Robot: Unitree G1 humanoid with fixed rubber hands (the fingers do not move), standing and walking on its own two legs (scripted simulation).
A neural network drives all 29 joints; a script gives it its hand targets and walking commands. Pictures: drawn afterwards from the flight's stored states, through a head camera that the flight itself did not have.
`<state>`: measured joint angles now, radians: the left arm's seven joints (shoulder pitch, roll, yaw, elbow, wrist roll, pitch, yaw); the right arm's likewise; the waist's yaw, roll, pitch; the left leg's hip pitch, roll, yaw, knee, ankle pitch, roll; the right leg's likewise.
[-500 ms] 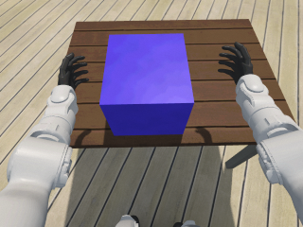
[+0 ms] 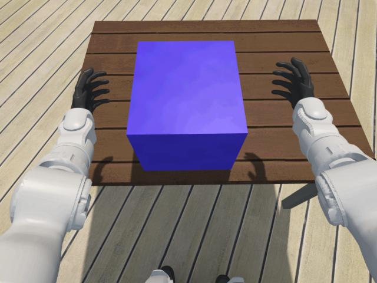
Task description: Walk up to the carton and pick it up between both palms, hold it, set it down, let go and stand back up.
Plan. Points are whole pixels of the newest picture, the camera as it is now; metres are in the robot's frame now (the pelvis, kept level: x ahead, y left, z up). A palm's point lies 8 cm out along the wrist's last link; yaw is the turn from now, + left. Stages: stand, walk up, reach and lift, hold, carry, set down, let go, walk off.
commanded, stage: reach and lift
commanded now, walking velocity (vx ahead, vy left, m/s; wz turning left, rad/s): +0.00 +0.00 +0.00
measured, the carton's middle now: (186, 108) +0.55 +0.04 -0.07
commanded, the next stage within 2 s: none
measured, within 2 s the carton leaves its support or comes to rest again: neither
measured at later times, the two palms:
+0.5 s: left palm (116, 136) +0.46 +0.22 -0.07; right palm (274, 130) +0.47 -0.18 -0.05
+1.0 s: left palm (119, 135) +0.46 +0.21 -0.06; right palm (261, 124) +0.48 -0.14 -0.03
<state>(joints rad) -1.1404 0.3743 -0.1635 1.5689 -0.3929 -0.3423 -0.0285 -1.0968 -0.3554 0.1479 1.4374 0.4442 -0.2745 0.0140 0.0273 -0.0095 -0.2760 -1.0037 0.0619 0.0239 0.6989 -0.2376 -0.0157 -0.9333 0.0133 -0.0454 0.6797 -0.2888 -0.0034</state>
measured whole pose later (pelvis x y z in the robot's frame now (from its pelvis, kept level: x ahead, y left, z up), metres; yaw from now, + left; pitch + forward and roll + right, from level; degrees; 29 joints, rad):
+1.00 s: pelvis -0.02 +0.02 -0.05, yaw -2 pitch +38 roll -4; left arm -1.12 0.23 0.00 1.55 -0.25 -0.47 0.07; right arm -1.14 -0.21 -0.08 1.47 0.17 -0.42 -0.05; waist 0.03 0.02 -0.29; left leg -1.32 0.07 0.02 1.00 -0.35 0.01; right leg -1.24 0.01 -0.04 0.96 -0.38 0.02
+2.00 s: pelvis +0.00 +0.01 -0.01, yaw -1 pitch +35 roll -2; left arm -1.03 0.21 0.38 1.64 0.02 -0.75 0.06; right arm -1.04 -0.08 -0.63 1.47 -0.38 -0.70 -0.06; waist 0.00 0.04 -0.17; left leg -1.12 0.06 0.04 0.80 -0.29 0.01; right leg -1.05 0.01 -0.03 0.77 -0.33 0.01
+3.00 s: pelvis +0.00 +0.01 -0.02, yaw -3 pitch +38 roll -4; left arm -1.02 0.19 0.27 1.65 -0.06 -0.83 0.08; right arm -1.09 -0.16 -0.52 1.68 -0.28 -0.87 -0.06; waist 0.03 0.05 -0.22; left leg -1.20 0.08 0.03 0.82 -0.29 0.01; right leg -1.12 0.02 -0.03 0.76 -0.31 0.01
